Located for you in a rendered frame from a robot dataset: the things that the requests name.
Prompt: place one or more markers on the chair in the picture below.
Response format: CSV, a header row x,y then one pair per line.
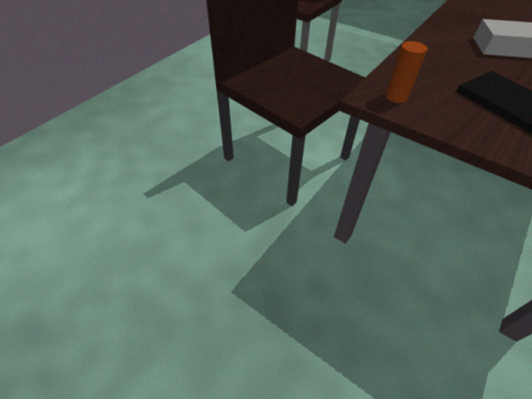
x,y
257,65
310,9

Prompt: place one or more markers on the table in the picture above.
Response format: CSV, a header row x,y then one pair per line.
x,y
437,116

